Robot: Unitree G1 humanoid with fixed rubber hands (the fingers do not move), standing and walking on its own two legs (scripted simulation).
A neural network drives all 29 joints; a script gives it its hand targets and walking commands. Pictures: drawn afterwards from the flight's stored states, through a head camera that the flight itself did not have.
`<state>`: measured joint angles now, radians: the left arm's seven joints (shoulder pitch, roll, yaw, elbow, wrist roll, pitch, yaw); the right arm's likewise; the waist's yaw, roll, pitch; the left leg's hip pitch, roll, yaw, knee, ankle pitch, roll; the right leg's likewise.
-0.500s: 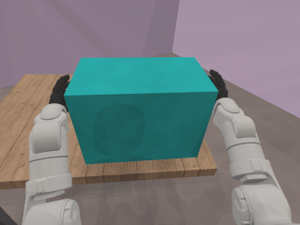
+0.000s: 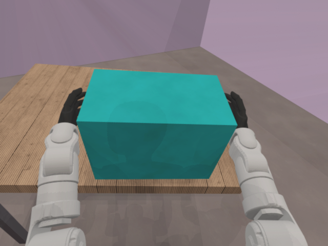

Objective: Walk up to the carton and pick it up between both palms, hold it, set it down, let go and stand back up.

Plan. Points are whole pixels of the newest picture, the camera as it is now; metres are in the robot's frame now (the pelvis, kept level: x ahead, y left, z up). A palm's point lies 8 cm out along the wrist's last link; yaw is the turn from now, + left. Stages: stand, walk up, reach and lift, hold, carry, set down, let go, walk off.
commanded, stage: set down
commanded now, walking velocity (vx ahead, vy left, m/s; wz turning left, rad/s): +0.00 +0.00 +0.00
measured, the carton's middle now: (155, 127) +0.38 +0.02 +0.12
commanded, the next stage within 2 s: none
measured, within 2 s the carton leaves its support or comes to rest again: neither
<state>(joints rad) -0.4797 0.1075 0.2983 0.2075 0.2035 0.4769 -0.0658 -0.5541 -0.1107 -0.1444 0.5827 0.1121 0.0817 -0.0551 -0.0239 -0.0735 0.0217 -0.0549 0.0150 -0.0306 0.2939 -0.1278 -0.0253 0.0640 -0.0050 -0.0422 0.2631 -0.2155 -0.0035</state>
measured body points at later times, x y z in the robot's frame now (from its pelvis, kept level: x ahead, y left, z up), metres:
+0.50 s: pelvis +0.00 +0.00 +0.00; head -0.02 +0.03 +0.45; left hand +0.39 +0.22 +0.14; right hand +0.40 -0.18 +0.15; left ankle +0.03 +0.13 -0.75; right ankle -0.04 -0.11 -0.75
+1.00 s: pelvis +0.01 +0.00 +0.00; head +0.02 +0.02 +0.45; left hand +0.41 +0.22 +0.10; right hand +0.43 -0.18 +0.12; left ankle +0.03 +0.13 -0.75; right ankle -0.04 -0.11 -0.75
